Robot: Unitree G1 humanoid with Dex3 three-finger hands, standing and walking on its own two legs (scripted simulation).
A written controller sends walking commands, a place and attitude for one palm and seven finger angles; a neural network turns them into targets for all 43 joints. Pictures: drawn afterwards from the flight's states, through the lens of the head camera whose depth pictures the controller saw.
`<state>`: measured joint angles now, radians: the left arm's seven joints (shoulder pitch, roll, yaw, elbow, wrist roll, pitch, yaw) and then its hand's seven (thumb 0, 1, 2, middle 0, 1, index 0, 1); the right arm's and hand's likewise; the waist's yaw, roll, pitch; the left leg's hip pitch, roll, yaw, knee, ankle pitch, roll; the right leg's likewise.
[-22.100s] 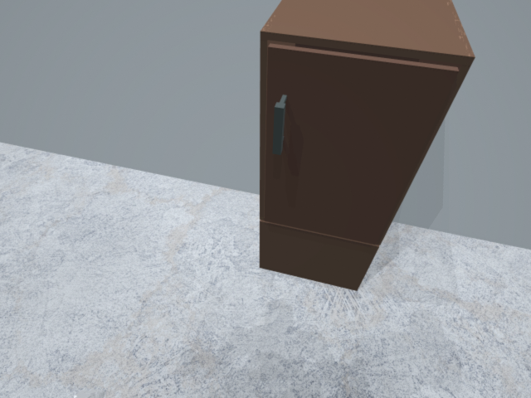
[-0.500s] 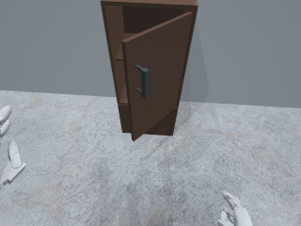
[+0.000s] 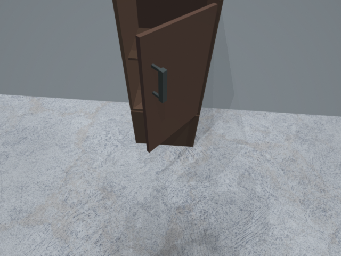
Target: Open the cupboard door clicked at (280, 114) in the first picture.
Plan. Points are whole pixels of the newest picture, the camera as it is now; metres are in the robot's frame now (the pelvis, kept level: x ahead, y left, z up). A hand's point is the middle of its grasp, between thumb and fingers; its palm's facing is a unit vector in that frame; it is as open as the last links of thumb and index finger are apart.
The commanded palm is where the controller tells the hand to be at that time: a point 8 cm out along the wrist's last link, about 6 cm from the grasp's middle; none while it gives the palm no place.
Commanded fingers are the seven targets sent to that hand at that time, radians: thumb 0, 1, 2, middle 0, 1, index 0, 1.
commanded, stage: let the arm hang, fingers relaxed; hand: left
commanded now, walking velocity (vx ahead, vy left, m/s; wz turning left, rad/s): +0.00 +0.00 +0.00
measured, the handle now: (158, 83) +0.64 +0.07 +0.02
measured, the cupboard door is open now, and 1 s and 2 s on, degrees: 49 49 49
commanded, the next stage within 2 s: look to check the result in 0.76 s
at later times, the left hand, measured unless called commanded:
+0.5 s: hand out of the picture +0.02 +0.16 -0.17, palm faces +0.04 -0.98 -0.21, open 7.4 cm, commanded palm none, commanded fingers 0.00 0.90 0.90 -0.20 -0.30 -0.20 -0.30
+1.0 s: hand out of the picture +0.02 +0.15 -0.17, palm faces +0.05 -0.98 -0.20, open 7.4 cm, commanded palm none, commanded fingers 0.00 0.90 0.90 -0.20 -0.30 -0.20 -0.30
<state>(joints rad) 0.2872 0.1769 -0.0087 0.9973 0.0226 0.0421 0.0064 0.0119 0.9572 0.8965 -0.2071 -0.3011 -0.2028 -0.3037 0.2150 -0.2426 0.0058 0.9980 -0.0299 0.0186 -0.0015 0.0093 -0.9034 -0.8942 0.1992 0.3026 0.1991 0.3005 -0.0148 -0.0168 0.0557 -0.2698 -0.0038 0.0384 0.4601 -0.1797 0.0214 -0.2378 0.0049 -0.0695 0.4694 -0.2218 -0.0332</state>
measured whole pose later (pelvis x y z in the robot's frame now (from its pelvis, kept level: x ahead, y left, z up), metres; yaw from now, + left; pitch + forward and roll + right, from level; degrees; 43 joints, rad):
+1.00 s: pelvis +0.03 -0.02 +0.01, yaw +1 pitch -1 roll +0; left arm 0.27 0.14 0.02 1.15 0.01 -0.01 0.03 0.00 0.91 0.90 -0.20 -0.30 -0.20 -0.30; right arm 0.27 -0.14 0.00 1.14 -0.02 0.01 -0.03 0.01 -0.91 -0.89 0.20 0.30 0.20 0.30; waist -0.01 0.02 0.05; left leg -0.18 0.01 0.02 0.39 -0.19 -0.01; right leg -0.14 0.03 -0.09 0.39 -0.23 -0.06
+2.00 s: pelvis +0.03 -0.02 +0.00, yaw -13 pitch +0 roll -1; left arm 0.13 0.23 0.10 0.96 0.02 0.06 -0.03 0.00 0.91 0.90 -0.20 -0.30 -0.20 -0.30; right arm 0.25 -0.20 -0.05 1.01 -0.05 0.02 -0.04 0.01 -0.90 -0.89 0.20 0.30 0.20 0.30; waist 0.00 0.03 0.11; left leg -0.21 0.14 0.21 0.53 -0.30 -0.03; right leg -0.36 -0.02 -0.04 0.79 -0.44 0.00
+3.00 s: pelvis +0.05 -0.08 +0.00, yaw -50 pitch +2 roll -1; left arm 0.13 0.25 0.09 0.91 0.03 0.06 -0.07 0.01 0.91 0.90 -0.20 -0.30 -0.20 -0.30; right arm 0.29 -0.21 -0.02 0.91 -0.05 -0.01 -0.02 0.01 -0.90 -0.89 0.20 0.30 0.20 0.30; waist 0.00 -0.01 0.07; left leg -0.21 0.13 0.13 0.49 -0.29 -0.05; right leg -0.46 -0.02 -0.05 0.90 -0.43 0.02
